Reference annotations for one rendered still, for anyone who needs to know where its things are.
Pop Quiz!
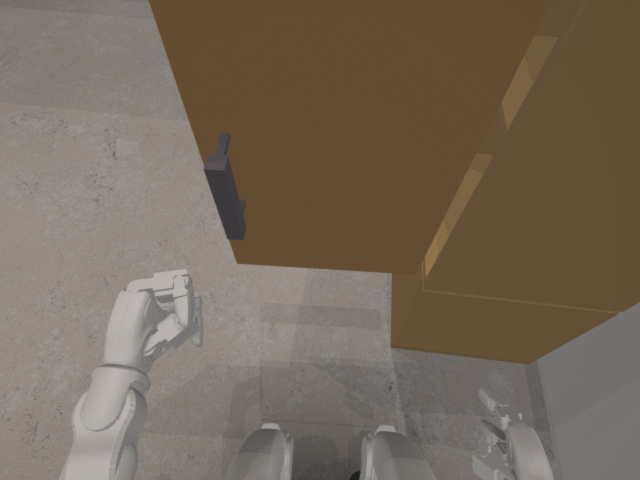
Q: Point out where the robot left shin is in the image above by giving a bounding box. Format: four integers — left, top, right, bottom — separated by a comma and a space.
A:
261, 423, 281, 431

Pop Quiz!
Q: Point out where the cupboard door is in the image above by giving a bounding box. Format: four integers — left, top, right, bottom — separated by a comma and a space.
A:
149, 0, 552, 275

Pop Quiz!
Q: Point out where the handle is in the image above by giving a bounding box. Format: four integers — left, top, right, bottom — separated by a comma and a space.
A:
204, 133, 246, 240

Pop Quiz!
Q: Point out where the right robot hand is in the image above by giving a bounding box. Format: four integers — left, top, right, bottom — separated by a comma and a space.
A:
472, 386, 554, 480

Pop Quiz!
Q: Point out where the left robot hand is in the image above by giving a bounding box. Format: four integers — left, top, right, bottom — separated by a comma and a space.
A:
103, 269, 204, 374

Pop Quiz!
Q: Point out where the robot left forearm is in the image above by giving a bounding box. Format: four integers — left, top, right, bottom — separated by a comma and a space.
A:
58, 364, 151, 480

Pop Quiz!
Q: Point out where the left robot thigh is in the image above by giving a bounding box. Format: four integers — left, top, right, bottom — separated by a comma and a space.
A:
222, 429, 293, 480

